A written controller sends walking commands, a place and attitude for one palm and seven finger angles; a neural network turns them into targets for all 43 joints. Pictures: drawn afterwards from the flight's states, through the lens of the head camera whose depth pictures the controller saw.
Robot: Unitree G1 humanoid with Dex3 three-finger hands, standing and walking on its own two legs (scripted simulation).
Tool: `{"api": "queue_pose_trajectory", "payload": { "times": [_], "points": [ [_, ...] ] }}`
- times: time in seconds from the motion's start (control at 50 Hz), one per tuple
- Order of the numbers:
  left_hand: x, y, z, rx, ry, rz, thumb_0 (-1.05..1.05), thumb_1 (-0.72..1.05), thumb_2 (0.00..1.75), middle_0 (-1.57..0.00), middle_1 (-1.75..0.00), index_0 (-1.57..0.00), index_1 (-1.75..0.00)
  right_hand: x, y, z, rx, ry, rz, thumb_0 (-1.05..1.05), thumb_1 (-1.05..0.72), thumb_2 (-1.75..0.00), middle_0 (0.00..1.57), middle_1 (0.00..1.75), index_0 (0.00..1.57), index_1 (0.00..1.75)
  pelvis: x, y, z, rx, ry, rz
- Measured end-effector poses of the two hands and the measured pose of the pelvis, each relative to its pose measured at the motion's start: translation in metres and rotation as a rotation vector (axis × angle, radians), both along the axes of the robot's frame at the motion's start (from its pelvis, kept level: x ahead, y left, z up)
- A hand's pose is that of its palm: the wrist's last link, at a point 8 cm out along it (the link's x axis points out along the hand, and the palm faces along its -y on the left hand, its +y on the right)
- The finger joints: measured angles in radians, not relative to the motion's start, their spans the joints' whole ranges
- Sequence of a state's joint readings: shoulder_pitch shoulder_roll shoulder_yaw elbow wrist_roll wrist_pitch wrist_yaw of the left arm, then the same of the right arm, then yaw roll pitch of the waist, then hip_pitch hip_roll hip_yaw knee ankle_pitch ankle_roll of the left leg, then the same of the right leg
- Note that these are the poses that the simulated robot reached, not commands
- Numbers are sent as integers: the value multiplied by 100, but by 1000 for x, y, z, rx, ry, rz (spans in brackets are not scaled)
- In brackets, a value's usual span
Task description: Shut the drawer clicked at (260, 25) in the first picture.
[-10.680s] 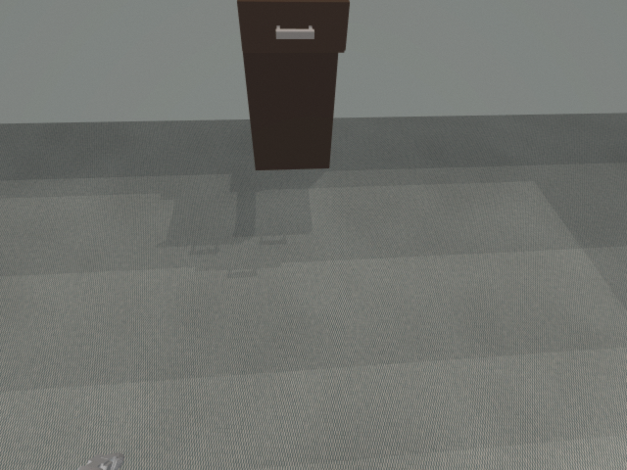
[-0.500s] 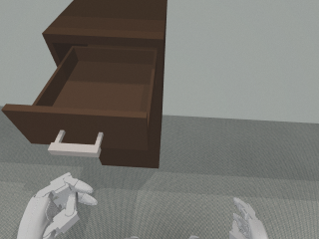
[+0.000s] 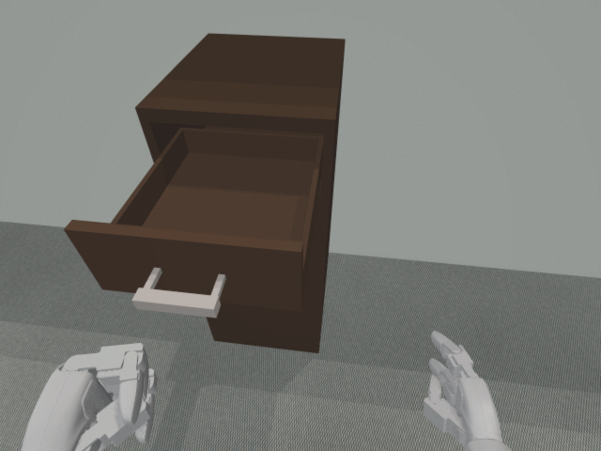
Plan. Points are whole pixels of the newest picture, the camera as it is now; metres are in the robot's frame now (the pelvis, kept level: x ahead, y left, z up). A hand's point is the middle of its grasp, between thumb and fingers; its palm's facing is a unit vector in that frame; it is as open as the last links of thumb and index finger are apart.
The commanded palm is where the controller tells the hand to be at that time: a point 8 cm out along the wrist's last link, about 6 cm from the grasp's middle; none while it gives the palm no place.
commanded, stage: raise the hand and make a fist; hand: left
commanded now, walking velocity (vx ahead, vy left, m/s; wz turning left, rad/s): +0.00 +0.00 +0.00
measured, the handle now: (182, 290) +0.31 +0.21 +0.06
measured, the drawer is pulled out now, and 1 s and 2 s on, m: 0.29 0.29 0.29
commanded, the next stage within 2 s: bring the fist close to the handle in 0.56 s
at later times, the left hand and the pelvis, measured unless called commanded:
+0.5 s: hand (124, 392) +0.14 +0.18 +0.15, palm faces +0.07 -0.99 -0.15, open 3.3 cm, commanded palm +0.07 +0.23 +0.16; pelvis +0.00 -0.02 +0.02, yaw +0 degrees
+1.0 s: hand (144, 381) +0.16 +0.18 +0.12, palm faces +0.06 -0.99 -0.11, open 3.3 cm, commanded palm +0.11 +0.23 +0.12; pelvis +0.00 -0.03 +0.02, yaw +0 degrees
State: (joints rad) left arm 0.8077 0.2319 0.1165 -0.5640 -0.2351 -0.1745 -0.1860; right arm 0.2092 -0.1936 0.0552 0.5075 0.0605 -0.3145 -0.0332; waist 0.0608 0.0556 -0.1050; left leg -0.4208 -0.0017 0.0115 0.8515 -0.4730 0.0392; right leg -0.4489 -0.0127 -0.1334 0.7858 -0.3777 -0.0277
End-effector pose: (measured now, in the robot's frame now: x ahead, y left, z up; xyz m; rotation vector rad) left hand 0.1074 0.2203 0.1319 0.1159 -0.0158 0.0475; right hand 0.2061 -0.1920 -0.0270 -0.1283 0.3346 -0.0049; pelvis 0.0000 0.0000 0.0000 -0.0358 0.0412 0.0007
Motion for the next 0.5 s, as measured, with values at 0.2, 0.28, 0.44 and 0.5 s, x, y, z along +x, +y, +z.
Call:
{"api": "queue_pose_trajectory", "payload": {
  "times": [0.2, 0.28, 0.44, 0.5],
  "points": [
    [9, 11, 24, 45, -27, 3, 2, 90, 90, -139, -159, -139, -159, -4, -6, 5, 5, -6, 1, 2, -90, -90, 21, 30, 21, 30, 3, -8, 11, 4, -42, 5],
    [12, 14, 26, 33, -11, 2, 2, 90, 90, -140, -160, -139, -159, -8, -18, 7, -3, -14, -21, 2, -90, -90, 21, 30, 21, 30, 4, -11, 14, 7, -51, 2],
    [7, 12, 22, 32, 19, 11, 2, 90, 90, -140, -160, -140, -160, -14, -40, 11, -30, -23, -53, 2, -90, -90, 21, 30, 21, 30, 4, -18, 17, 13, -53, -5],
    [3, 12, 24, 37, 5, 23, 2, 90, 90, -140, -160, -140, -160, -15, -44, 11, -33, -28, -56, 2, -90, -90, 21, 30, 21, 30, 3, -20, 17, 13, -55, -3]
  ]
}}
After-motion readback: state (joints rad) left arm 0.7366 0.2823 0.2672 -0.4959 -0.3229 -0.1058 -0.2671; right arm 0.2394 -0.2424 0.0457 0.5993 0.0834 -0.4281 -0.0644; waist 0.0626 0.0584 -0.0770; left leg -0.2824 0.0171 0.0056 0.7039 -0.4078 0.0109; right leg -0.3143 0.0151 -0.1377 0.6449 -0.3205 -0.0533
